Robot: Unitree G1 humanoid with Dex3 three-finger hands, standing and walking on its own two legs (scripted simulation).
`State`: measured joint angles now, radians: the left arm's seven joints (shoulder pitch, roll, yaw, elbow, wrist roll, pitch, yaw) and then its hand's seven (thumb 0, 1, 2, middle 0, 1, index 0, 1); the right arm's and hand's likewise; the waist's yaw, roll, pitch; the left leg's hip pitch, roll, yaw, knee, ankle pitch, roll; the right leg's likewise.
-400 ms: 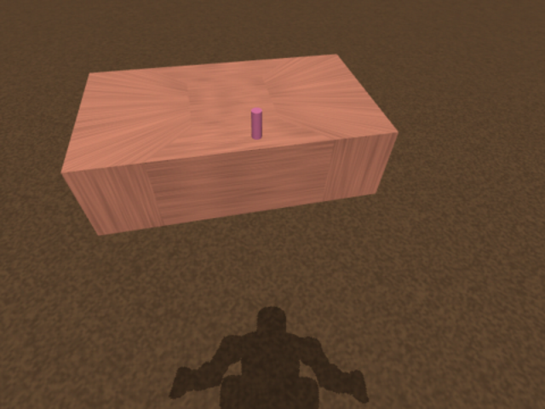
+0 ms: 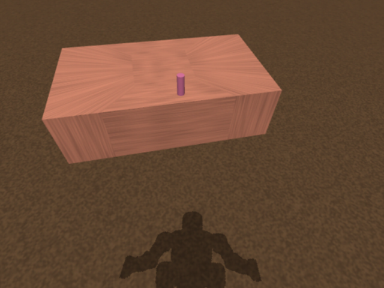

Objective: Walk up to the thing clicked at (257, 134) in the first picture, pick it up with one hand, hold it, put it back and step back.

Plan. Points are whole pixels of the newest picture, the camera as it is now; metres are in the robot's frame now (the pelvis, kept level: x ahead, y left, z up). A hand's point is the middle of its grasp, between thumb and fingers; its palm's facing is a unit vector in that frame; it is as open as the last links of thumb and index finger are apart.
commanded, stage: stand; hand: right
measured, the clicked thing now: (180, 84) +1.20 +0.08 -0.33
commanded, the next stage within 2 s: walk up in 0.72 s
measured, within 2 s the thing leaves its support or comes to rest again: neither
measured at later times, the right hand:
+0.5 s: hand out of the picture +0.08 -0.26 -0.16, palm faces -0.02 +0.94 -0.33, open 7.4 cm
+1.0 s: hand out of the picture +0.16 -0.25 -0.14, palm faces -0.14 +0.91 -0.39, open 7.4 cm
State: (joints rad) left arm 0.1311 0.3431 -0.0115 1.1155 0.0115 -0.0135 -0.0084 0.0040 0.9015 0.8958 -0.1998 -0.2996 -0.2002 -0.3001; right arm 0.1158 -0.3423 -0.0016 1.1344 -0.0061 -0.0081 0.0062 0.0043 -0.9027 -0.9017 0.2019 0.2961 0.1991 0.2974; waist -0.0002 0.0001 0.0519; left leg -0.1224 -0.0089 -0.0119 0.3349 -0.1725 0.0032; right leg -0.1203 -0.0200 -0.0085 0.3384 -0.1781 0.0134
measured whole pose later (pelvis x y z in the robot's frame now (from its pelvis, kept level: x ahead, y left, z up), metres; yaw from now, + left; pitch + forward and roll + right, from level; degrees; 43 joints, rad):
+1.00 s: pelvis +0.07 +0.04 -0.01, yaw +6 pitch -2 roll -2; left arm 0.27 0.42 0.09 1.00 0.04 -0.06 -0.05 0.00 0.90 0.90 -0.20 -0.30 -0.20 -0.30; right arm 0.24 -0.44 -0.10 1.01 -0.04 0.00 0.09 0.01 -0.90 -0.90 0.20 0.30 0.20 0.30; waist 0.03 0.02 0.05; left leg -0.44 0.11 -0.01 0.71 -0.31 0.00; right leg 0.01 -0.06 -0.11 0.36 -0.32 0.01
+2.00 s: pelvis +0.48 +0.13 -0.01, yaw +15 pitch -3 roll -2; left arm 0.36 0.39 0.06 0.82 0.02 -0.06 -0.06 0.01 0.90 0.90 -0.20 -0.30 -0.20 -0.30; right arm 0.27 -0.41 -0.07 0.83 -0.02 -0.04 0.05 0.00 -0.90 -0.90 0.20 0.30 0.20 0.30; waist 0.05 0.02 0.11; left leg -0.48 0.08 0.00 0.69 -0.20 0.00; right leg -0.10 0.02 -0.13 0.46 -0.32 -0.04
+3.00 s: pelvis +0.70 +0.15 -0.03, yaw +14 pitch -3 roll +0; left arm 0.17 0.40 0.01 0.89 -0.01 -0.01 0.01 0.00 0.90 0.90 -0.20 -0.30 -0.20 -0.30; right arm 0.19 -0.37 -0.04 0.94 -0.01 0.01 0.02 0.00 -0.90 -0.90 0.20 0.30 0.20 0.30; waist 0.01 -0.03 0.13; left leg -0.35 0.01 0.02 0.69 -0.29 0.01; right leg -0.35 -0.06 -0.03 0.75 -0.42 -0.01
